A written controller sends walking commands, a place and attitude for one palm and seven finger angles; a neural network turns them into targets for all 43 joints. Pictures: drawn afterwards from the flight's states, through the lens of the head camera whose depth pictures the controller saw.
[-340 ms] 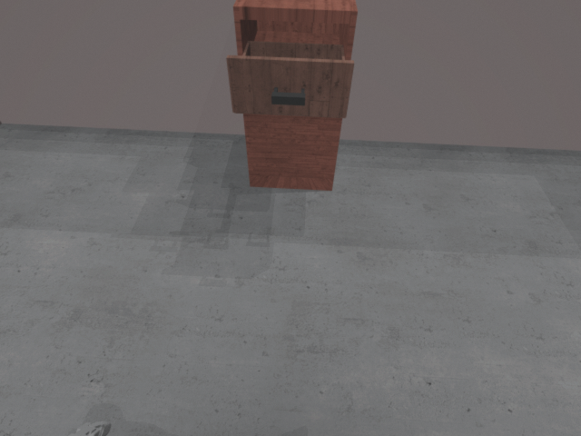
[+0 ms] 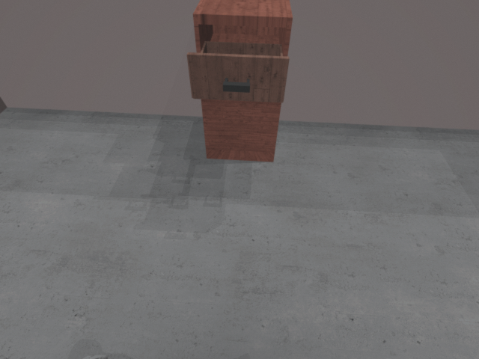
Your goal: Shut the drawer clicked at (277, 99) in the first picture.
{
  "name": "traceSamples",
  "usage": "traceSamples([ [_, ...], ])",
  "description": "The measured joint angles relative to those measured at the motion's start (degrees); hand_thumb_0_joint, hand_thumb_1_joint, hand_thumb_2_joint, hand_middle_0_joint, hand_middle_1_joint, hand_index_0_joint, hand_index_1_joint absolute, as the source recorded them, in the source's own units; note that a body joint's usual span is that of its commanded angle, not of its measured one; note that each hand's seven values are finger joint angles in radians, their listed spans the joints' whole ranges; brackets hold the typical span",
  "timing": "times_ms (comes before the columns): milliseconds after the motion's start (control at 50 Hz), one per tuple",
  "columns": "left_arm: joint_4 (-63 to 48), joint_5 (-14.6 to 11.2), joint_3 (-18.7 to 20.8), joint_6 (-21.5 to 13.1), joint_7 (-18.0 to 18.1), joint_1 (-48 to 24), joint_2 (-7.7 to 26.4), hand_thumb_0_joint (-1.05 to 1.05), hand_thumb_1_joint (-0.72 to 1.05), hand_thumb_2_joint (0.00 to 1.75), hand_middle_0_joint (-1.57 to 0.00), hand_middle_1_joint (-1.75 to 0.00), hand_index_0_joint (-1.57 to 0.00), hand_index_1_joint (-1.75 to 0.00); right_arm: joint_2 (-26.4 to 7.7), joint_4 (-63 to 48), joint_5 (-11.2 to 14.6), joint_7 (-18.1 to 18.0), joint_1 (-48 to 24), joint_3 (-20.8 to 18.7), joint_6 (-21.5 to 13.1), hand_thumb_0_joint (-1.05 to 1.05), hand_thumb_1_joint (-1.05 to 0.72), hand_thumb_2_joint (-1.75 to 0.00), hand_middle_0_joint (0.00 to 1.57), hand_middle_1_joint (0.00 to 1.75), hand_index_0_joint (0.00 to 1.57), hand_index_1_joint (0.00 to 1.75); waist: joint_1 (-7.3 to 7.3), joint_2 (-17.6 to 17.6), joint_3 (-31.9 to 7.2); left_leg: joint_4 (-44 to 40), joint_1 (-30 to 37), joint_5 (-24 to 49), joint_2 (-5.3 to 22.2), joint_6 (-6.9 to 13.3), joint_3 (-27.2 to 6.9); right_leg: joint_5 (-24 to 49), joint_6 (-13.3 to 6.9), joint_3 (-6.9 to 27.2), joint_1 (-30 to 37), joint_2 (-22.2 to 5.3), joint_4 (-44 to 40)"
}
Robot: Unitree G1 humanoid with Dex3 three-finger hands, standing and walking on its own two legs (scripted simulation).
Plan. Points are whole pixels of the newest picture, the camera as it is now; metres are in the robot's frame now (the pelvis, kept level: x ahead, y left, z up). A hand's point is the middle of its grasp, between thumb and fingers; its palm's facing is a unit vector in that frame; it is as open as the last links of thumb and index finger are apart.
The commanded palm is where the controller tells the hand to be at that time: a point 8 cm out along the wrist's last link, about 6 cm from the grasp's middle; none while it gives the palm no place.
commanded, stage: stand and wait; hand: left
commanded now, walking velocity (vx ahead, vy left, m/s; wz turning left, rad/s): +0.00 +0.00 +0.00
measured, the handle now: (237, 83) +1.06 +0.08 -0.07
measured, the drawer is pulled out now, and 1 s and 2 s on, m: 0.30 0.30 0.30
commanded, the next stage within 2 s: look at it before walking up in 0.48 s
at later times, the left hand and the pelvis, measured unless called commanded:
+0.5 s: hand out of the picture +0.06 +0.24 -0.15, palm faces -0.02 -0.94 -0.33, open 7.4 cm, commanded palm none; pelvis -0.01 -0.01 +0.00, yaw +0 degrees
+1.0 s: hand out of the picture +0.06 +0.24 -0.15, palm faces -0.02 -0.95 -0.32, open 7.4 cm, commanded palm none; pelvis -0.01 -0.01 +0.00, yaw +0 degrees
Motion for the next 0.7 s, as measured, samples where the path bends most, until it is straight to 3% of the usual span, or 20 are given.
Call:
traceSamples([
  [340,3.8,-0.2,0.5,-0.1,0.1,1.5,0.8,0.00,0.90,0.90,-0.20,-0.30,-0.21,-0.30,-0.9,4.7,0.2,-0.1,3.7,-0.2,0.5,0.01,-0.90,-0.90,0.20,0.30,0.21,0.30,-0.56,0.2,1.1,-1.7,0.1,1.8,1.2,-1.0,-0.2,2.1,-0.9,-0.2,0.2,1.1,-2.1],
  [700,3.4,-0.1,0.5,-0.5,0.0,-0.1,0.4,0.00,0.90,0.90,-0.20,-0.30,-0.21,-0.30,-0.1,4.7,0.2,0.0,2.8,-0.1,0.0,0.01,-0.90,-0.90,0.20,0.30,0.21,0.30,-0.64,0.0,0.5,-2.6,0.1,2.6,1.3,-1.1,-0.1,2.9,-1.0,-0.1,0.1,1.3,-3.1],
])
